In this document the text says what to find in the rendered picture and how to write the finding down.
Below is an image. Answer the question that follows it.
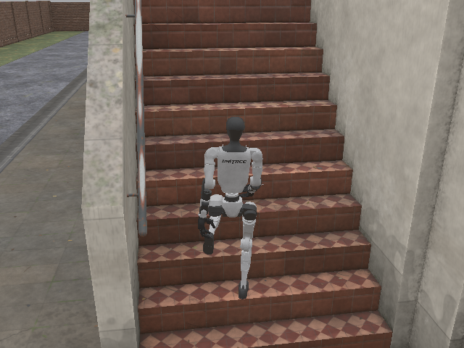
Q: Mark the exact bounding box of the left robot forearm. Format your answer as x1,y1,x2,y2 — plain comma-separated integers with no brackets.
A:
198,178,212,218

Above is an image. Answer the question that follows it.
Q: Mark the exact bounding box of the robot right upper arm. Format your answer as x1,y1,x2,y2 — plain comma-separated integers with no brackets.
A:
249,148,263,186

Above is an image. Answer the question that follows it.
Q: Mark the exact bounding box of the left robot hand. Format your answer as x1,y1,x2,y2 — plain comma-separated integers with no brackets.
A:
198,217,215,239

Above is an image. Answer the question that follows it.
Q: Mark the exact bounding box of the right robot forearm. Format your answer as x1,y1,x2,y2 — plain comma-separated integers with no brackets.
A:
248,178,262,194

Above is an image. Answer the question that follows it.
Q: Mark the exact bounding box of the robot right shin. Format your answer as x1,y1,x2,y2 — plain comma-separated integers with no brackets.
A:
241,239,252,289

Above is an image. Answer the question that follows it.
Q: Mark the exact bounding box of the right robot hand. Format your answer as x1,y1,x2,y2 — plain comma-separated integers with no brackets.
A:
239,184,254,197

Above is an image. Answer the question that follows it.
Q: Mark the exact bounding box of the humanoid robot torso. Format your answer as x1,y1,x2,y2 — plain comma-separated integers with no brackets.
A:
217,145,251,218

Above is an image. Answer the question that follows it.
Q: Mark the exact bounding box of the robot left upper arm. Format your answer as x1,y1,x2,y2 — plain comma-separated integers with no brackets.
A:
204,147,219,189

